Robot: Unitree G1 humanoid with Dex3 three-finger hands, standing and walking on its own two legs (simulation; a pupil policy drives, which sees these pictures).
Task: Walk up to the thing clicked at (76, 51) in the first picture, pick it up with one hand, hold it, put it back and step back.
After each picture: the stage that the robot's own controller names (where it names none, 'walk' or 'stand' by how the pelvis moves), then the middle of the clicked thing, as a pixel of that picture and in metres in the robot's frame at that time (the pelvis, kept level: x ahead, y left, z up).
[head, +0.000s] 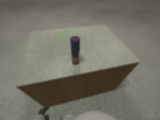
stand; (75, 52) +0.52 +0.15 +0.06
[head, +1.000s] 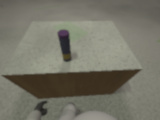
rise first; (65, 47) +0.49 +0.22 +0.09
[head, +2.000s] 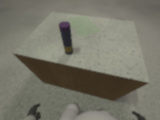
stand; (67, 40) +0.53 +0.23 +0.10
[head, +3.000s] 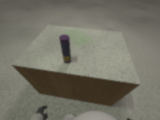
stand; (66, 50) +0.52 +0.23 +0.07
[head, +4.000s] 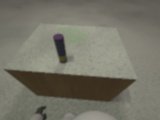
stand; (61, 50) +0.50 +0.25 +0.07
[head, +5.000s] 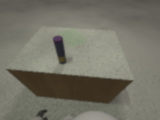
stand; (60, 51) +0.52 +0.26 +0.06
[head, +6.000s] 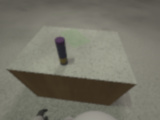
stand; (62, 52) +0.50 +0.25 +0.06
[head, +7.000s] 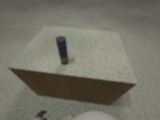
stand; (63, 52) +0.51 +0.25 +0.06
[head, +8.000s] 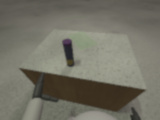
rise first; (69, 54) +0.50 +0.22 +0.06
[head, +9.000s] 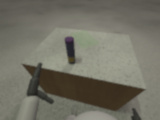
go down; (70, 51) +0.53 +0.22 +0.06
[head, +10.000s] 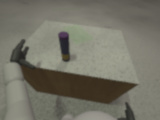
go down; (65, 48) +0.53 +0.21 +0.07
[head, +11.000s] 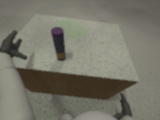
go down; (59, 46) +0.50 +0.21 +0.09
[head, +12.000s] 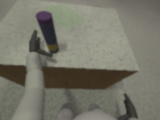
close in; (50, 36) +0.51 +0.23 +0.13
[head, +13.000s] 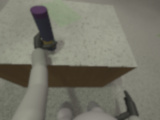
close; (46, 32) +0.53 +0.23 +0.14
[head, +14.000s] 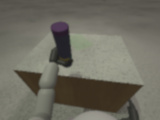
lift; (64, 49) +0.34 +0.15 +0.28
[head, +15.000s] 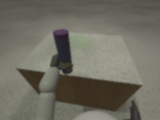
hold; (64, 54) +0.34 +0.16 +0.23
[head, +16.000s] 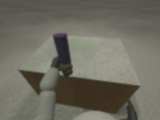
hold; (64, 56) +0.34 +0.17 +0.22
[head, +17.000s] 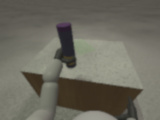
crouch; (68, 48) +0.35 +0.15 +0.28
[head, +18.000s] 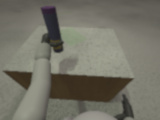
crouch; (54, 32) +0.49 +0.20 +0.26
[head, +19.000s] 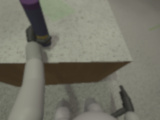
lower; (39, 26) +0.55 +0.22 +0.14
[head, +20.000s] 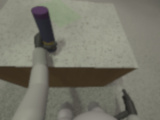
lower; (47, 33) +0.52 +0.22 +0.14
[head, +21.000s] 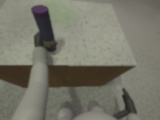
lower; (47, 33) +0.53 +0.22 +0.14
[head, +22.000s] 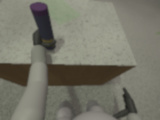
lower; (46, 31) +0.53 +0.22 +0.14
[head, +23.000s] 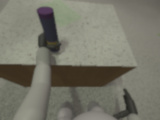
open; (51, 33) +0.53 +0.20 +0.14
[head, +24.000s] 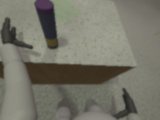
rise; (49, 29) +0.52 +0.20 +0.14
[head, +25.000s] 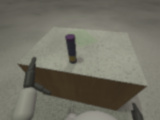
sink last; (71, 50) +0.52 +0.20 +0.10
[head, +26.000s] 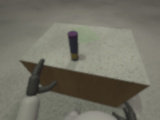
stand; (73, 47) +0.53 +0.19 +0.10
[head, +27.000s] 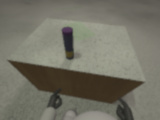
stand; (68, 45) +0.52 +0.20 +0.11
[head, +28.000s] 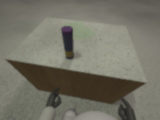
stand; (68, 44) +0.51 +0.20 +0.12
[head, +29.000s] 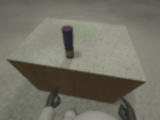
stand; (68, 44) +0.52 +0.20 +0.12
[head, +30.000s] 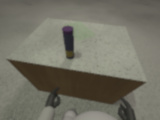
stand; (69, 44) +0.52 +0.19 +0.12
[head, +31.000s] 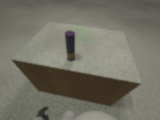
stand; (70, 47) +0.53 +0.20 +0.09
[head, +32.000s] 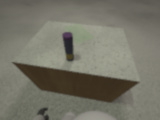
walk; (69, 48) +0.53 +0.20 +0.06
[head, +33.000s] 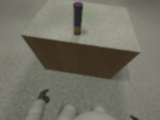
walk; (77, 20) +0.75 +0.17 +0.09
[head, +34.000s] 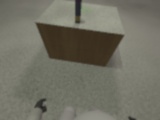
walk; (77, 11) +1.07 +0.23 +0.08
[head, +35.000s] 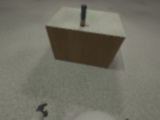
stand; (83, 16) +1.16 +0.19 +0.07
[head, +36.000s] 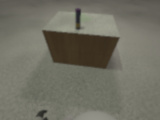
stand; (78, 19) +1.16 +0.23 +0.06
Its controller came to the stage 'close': yes
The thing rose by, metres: 0.21
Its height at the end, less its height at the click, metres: +0.00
